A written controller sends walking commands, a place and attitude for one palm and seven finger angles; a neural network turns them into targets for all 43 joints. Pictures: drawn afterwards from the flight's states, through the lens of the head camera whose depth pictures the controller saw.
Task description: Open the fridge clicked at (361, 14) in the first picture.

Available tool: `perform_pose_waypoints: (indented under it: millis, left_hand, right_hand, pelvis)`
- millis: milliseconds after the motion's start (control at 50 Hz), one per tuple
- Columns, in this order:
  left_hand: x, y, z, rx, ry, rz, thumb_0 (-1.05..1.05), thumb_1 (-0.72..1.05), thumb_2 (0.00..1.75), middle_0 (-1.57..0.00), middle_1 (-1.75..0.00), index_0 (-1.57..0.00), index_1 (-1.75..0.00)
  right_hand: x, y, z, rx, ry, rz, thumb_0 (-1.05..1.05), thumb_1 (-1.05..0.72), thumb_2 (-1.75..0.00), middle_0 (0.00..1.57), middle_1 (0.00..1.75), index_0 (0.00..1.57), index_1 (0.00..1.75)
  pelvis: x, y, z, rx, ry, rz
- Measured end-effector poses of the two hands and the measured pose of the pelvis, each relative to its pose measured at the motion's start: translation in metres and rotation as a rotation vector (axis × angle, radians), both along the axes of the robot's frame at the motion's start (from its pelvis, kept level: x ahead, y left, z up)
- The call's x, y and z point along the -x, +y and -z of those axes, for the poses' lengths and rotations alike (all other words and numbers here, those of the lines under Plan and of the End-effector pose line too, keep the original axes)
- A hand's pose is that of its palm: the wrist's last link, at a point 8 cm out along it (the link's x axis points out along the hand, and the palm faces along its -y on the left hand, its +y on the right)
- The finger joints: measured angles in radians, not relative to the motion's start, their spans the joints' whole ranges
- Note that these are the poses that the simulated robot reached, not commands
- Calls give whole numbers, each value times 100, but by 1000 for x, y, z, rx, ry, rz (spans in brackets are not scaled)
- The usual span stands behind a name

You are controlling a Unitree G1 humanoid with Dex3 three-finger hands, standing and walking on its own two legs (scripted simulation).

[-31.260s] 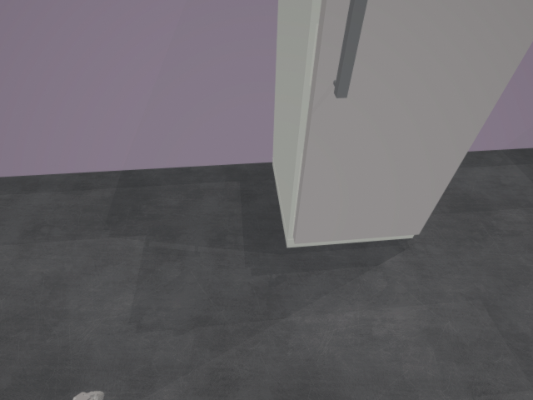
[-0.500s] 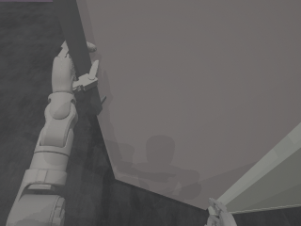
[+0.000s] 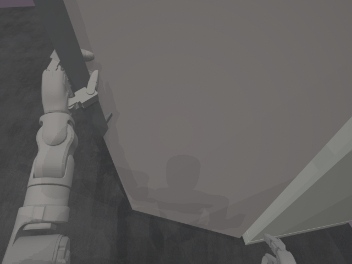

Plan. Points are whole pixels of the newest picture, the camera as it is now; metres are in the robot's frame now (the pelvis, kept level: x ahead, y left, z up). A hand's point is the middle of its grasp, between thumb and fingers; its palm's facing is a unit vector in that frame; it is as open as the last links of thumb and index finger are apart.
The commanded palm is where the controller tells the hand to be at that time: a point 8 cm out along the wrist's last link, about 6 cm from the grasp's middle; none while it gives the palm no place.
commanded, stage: stop walking and hold the door back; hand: left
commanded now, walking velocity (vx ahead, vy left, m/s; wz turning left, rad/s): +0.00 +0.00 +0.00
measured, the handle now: (79, 52) +0.43 +0.21 +0.26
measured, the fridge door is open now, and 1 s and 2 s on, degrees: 65 66 66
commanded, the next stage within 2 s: loosen the grip on the handle in 0.10 s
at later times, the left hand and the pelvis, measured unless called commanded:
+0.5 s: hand (87, 93) +0.38 +0.20 +0.20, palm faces +0.28 -0.95 -0.12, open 10.7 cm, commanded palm +0.35 +0.24 +0.20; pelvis -0.01 -0.01 +0.00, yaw -1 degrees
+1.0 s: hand (78, 96) +0.39 +0.22 +0.19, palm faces +0.30 -0.94 -0.14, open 14.6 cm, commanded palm +0.35 +0.27 +0.19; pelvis +0.03 -0.01 +0.00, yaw +0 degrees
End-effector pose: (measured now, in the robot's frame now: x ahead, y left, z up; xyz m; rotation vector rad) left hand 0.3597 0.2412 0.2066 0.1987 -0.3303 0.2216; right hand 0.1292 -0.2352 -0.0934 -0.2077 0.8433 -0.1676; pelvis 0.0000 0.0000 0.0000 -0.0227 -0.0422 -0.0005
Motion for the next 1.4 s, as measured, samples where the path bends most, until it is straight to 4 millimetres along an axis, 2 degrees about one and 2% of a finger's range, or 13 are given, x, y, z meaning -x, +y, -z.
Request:
perform_pose_waypoints:
  millis: [200, 240, 340, 440, 580, 660, 720, 920, 1080, 1220, 1400]
  left_hand:
    - [10, 0, 0, 3, 5, -10, -9, 60, 77, -45, -140, -36, -135]
    - [5, 3, -2, -43, 19, 17, -12, 56, 77, -45, -140, -36, -136]
    - [-3, 6, -1, 65, 80, 26, -9, 46, 74, -45, -140, -37, -135]
    - [5, 4, 3, 50, 21, -23, -4, 21, 59, -45, -140, -34, -133]
    - [13, 7, 7, -5, -38, -27, -1, -28, 34, -43, -136, -35, -132]
    - [13, 11, 7, -13, -39, -14, -1, -43, 27, -44, -135, -34, -129]
    - [11, 14, 8, -8, -32, -5, -1, -49, 24, -44, -133, -33, -125]
    - [9, 16, 13, 15, -17, -26, -1, -55, 20, -35, -122, -27, -117]
    - [12, 41, 11, 3, -16, -73, -2, -55, 20, -28, -117, -26, -115]
    - [22, 63, 8, -2, -14, -77, -2, -56, 20, -26, -115, -25, -115]
    - [28, 75, 8, -3, -9, -68, -2, -56, 20, -25, -115, -25, -115]
  right_hand:
    - [-27, 12, -3, -8, -32, -59, 1, -91, -90, 20, 30, 20, 30]
    - [-29, 10, -8, -1, -50, -73, 1, -91, -90, 21, 30, 20, 30]
    - [-27, -2, -27, -3, -180, -51, 1, -91, -90, 21, 30, 20, 30]
    - [-10, -19, -28, 13, -209, -8, 1, -91, -90, 20, 30, 20, 30]
    - [19, -32, -9, 46, -70, 8, 1, -91, -90, 20, 30, 20, 30]
    - [23, -31, 0, 46, -13, 10, 1, -91, -90, 20, 30, 20, 30]
    - [17, -28, 2, 36, -6, 10, 1, -91, -90, 20, 30, 20, 30]
    - [-35, -9, -4, 4, -92, -47, 1, -91, -90, 20, 30, 20, 30]
    - [-65, -5, -13, 8, -142, -68, 1, -91, -90, 20, 30, 20, 30]
    - [-68, -7, -12, 22, -124, -68, 1, -91, -90, 20, 30, 20, 30]
    - [-54, -8, -5, 35, -85, -49, 1, -91, -90, 20, 30, 20, 30]
  pelvis:
    - [-2, -1, -1, -4, 5, -7]
    - [1, -3, -2, -7, 5, -3]
    - [5, -4, -2, -21, 10, -8]
    - [7, -5, 1, -29, 11, 9]
    - [4, -10, 3, -26, 18, 0]
    - [-1, -10, 3, -23, 28, -4]
    - [-6, -10, 2, -21, 35, -3]
    - [-22, -8, 2, -26, 56, -7]
    - [-31, -8, 3, -25, 62, -10]
    - [-35, -7, 4, -21, 65, -20]
    - [-32, -4, 6, -17, 69, -26]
